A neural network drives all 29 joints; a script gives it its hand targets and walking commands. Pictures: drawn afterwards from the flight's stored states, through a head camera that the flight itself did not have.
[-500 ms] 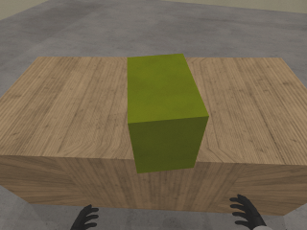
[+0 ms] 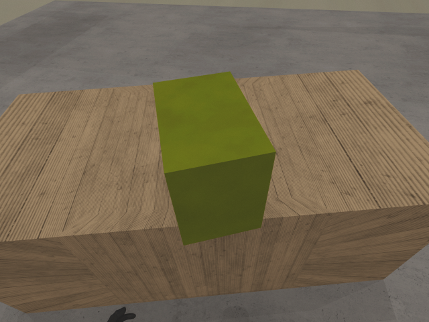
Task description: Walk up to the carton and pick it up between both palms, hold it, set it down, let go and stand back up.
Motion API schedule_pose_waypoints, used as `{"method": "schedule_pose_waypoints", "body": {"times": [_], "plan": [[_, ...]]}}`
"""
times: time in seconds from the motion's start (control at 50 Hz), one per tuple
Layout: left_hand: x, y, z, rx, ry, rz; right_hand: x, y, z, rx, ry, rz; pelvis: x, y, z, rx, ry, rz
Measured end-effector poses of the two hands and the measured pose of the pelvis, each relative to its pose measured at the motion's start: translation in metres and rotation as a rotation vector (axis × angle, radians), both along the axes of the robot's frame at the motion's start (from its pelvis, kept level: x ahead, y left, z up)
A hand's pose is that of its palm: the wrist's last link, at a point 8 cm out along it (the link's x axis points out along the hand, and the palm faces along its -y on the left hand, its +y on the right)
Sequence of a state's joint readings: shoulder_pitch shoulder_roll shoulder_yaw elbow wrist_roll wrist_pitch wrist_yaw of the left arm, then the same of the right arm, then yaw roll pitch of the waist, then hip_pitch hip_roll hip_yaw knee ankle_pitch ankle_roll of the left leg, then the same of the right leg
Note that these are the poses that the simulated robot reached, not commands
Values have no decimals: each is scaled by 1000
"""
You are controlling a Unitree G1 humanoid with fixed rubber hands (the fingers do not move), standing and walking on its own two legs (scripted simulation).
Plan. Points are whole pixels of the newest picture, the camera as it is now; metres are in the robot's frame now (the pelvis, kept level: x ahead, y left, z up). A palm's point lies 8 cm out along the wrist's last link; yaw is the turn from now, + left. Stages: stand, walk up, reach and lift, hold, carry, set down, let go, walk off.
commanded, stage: stand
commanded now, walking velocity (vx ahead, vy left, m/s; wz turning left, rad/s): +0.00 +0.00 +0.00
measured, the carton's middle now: (207, 155) +0.51 +0.03 +0.00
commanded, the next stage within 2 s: none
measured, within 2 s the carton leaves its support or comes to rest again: neither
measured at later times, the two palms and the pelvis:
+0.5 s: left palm out of the picture +0.10 +0.25 -0.11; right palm out of the picture +0.05 -0.24 -0.11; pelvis +0.00 +0.02 +0.00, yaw -1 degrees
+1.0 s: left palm out of the picture +0.11 +0.27 -0.12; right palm out of the picture +0.03 -0.23 -0.12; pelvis +0.01 +0.03 +0.00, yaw -2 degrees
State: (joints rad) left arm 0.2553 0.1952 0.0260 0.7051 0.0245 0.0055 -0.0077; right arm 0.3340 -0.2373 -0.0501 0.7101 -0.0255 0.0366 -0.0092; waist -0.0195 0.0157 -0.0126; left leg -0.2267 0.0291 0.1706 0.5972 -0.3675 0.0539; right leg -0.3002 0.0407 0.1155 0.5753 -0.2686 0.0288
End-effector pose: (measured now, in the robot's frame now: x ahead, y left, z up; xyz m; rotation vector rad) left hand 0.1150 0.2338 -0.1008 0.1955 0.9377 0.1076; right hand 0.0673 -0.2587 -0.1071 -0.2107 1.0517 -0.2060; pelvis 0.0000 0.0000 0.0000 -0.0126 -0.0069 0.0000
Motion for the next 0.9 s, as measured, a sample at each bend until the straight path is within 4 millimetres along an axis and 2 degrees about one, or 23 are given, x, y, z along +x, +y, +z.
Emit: {"method": "schedule_pose_waypoints", "body": {"times": [0.2,0.58,0.9], "plan": [[3,10,-2,7,6,-6,-6,7,0,-8,-10,-12,-2,9,-1,2,-13,-16],[-12,20,-15,-2,99,-1,-19,19,-6,-10,56,-30,-1,22,0,-4,-28,-27],[-6,29,-21,4,140,-2,-32,30,-13,-10,118,-48,4,32,-1,-11,-35,-28]]}}
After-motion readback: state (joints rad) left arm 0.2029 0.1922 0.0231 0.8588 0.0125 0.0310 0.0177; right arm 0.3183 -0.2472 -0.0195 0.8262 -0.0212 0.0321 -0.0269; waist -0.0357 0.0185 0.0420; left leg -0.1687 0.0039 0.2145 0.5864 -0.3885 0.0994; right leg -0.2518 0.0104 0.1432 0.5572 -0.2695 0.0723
